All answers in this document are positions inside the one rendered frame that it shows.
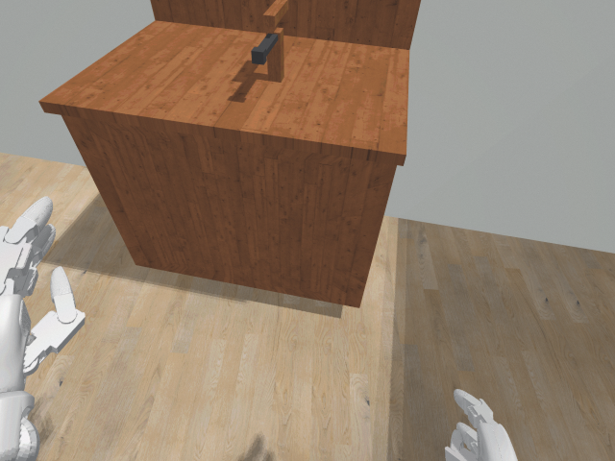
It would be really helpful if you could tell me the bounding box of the right robot hand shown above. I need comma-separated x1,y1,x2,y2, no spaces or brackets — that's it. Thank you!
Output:
445,389,518,461

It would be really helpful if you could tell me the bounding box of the left robot forearm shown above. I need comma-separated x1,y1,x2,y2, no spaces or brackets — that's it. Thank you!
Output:
0,391,40,461

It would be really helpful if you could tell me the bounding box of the left robot hand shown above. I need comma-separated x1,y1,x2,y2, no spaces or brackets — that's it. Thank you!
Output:
0,196,86,393

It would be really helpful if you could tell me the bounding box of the counter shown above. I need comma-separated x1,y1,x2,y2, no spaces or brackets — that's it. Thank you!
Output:
39,0,421,308

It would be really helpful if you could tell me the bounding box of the tap lever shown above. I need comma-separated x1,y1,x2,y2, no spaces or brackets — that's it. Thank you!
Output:
251,34,278,65

